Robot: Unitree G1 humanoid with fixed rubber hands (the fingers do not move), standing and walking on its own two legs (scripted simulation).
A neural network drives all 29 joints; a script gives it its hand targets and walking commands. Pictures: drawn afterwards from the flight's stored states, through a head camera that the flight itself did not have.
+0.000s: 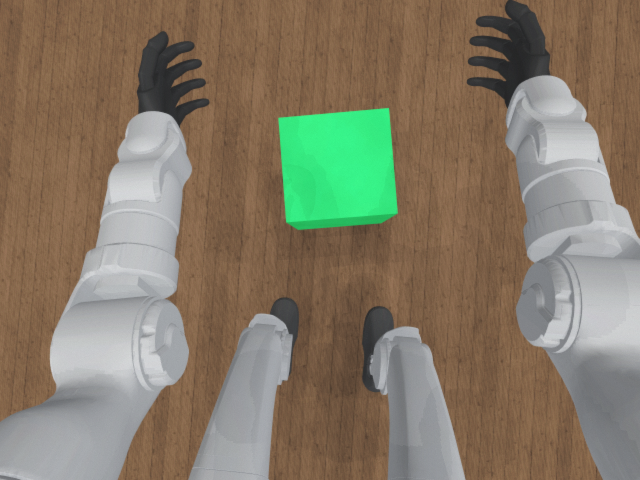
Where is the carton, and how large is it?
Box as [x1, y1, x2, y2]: [278, 108, 397, 229]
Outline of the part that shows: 388,108 278,118 286,222 298,229 378,223 397,213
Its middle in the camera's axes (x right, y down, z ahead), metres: +0.04 -0.14 +0.85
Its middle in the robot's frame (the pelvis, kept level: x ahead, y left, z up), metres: +0.51 +0.02 -0.53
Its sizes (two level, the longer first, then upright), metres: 0.210 0.200 0.250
